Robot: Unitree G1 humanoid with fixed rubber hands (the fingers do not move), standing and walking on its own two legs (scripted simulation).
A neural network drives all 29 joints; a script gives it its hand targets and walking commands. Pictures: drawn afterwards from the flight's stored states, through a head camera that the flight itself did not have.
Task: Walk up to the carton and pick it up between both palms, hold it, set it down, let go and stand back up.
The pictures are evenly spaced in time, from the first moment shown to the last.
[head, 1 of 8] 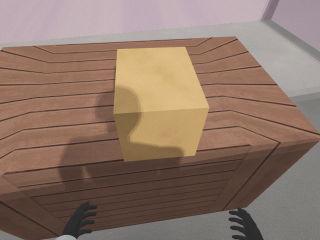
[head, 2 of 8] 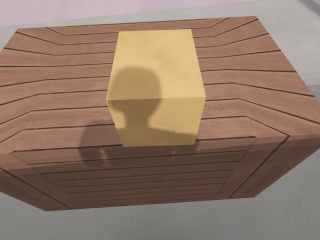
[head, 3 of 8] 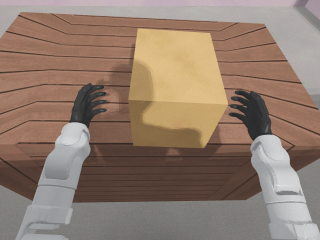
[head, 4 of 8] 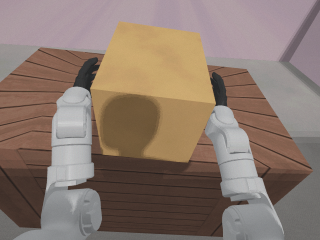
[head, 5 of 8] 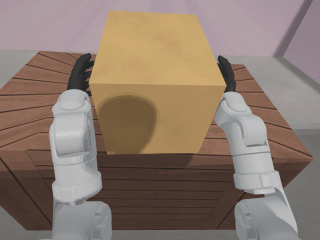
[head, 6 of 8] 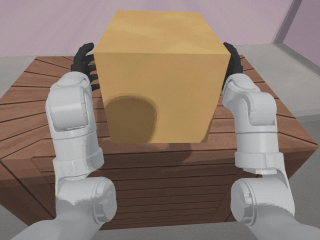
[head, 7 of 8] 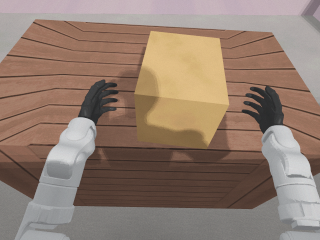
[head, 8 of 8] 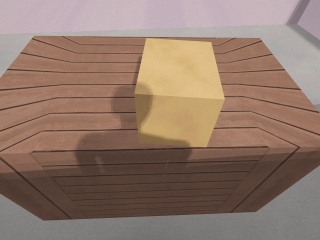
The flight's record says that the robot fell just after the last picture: no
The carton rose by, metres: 0.23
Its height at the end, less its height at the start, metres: +0.00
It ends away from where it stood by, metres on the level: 0.02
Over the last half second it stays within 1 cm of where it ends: yes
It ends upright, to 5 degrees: yes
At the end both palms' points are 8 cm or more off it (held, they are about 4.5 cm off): yes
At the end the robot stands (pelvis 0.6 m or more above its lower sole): yes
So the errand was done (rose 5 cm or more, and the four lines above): yes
